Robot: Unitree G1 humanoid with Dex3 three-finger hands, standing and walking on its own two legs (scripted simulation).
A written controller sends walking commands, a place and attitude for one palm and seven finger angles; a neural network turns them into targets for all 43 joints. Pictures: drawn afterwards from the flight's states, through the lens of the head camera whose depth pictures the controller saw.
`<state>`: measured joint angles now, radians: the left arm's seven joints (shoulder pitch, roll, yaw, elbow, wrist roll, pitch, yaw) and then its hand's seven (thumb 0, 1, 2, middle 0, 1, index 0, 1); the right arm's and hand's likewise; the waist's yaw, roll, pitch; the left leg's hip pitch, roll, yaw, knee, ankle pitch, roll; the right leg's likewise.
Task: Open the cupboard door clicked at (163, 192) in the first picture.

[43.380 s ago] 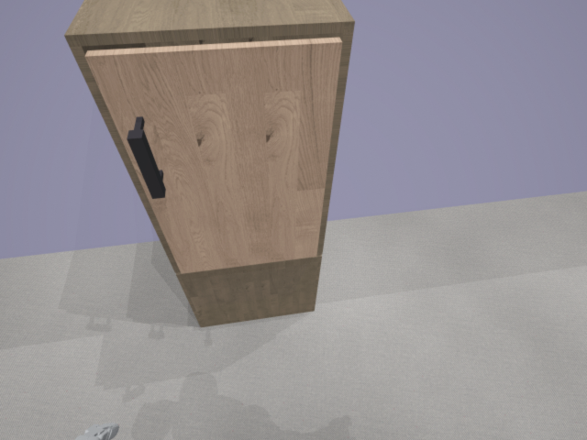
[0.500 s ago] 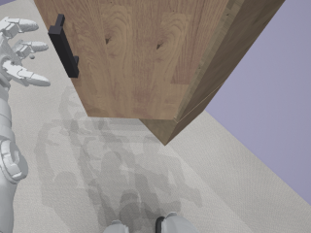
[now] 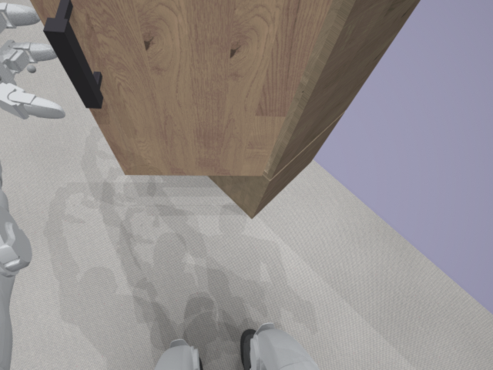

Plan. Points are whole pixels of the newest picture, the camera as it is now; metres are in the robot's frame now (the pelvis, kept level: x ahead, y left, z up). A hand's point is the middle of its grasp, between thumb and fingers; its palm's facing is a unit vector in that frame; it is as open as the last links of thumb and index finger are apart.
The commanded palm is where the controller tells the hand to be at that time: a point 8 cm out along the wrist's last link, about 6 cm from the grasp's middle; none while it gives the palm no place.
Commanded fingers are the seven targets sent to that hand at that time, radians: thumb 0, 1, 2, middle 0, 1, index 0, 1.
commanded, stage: slide the fingers in behind the handle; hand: left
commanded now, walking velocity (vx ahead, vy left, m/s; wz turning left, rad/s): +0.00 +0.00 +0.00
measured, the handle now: (80, 58) +0.55 +0.18 +0.11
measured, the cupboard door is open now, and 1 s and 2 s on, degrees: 47 48 47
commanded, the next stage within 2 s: move the hooked fingers beside the handle in 1.44 s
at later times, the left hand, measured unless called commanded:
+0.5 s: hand (43, 75) +0.52 +0.23 +0.11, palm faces -0.02 -1.00 +0.00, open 14.3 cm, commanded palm +0.51 +0.24 +0.10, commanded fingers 0.00 -0.50 0.30 -0.30 -1.20 -0.30 -1.20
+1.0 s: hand (51, 78) +0.52 +0.22 +0.11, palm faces +0.04 -1.00 -0.02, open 14.8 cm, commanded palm +0.51 +0.20 +0.10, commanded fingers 0.00 -0.50 0.30 -0.30 -1.20 -0.30 -1.20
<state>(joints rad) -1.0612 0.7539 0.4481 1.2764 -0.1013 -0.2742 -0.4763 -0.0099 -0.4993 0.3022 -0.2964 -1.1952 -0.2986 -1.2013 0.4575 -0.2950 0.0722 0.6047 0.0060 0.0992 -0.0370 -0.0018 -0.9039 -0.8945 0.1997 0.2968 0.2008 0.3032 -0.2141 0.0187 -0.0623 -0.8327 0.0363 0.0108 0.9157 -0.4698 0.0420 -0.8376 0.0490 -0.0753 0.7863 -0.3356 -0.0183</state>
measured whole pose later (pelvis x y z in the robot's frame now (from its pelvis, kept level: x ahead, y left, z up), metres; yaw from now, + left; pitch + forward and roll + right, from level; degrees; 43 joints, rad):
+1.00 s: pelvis +0.01 +0.00 +0.00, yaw +4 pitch +21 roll -4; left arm -1.03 0.52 0.23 1.20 -0.18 -0.31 -0.25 -0.01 -0.50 0.30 -0.15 -1.15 -0.13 -1.17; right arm 0.41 -0.27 0.03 0.69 -0.01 0.04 0.01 0.00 -0.91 -0.89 0.20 0.30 0.20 0.30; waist -0.13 0.03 -0.08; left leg -0.79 0.00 -0.05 0.91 -0.47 0.03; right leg -0.78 0.02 -0.13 0.80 -0.37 -0.02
